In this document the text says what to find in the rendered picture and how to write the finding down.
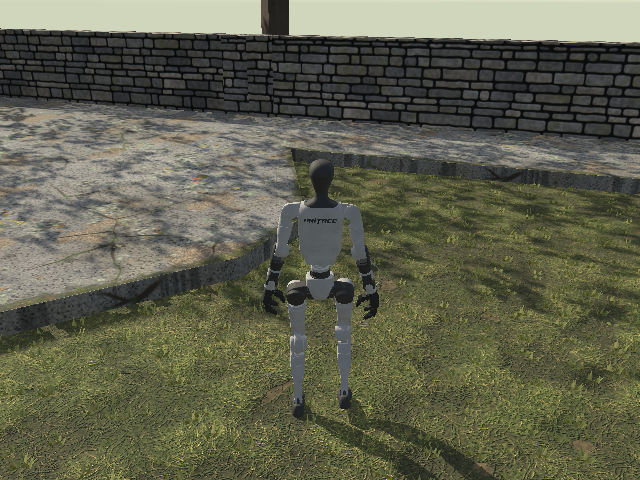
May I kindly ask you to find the robot right foot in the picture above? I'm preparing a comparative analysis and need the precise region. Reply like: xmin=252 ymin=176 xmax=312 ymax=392
xmin=337 ymin=387 xmax=352 ymax=409

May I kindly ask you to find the robot right forearm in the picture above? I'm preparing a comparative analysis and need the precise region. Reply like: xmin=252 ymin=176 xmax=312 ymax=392
xmin=356 ymin=245 xmax=377 ymax=294

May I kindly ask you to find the robot left upper arm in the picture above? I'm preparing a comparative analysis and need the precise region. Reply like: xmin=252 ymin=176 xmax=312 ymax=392
xmin=274 ymin=202 xmax=300 ymax=258

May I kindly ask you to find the right robot hand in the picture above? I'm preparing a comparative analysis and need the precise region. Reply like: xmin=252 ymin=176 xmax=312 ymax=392
xmin=356 ymin=290 xmax=379 ymax=319

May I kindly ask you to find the robot right upper arm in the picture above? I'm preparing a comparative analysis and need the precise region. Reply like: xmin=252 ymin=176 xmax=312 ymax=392
xmin=342 ymin=203 xmax=367 ymax=260

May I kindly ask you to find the left robot hand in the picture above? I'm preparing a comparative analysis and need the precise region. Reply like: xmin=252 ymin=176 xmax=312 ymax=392
xmin=262 ymin=287 xmax=285 ymax=315

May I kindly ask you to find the left robot shin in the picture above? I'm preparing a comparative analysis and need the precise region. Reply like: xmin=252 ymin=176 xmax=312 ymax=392
xmin=290 ymin=336 xmax=305 ymax=404

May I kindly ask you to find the robot left forearm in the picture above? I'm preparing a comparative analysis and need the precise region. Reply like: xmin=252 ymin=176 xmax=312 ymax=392
xmin=264 ymin=242 xmax=284 ymax=291

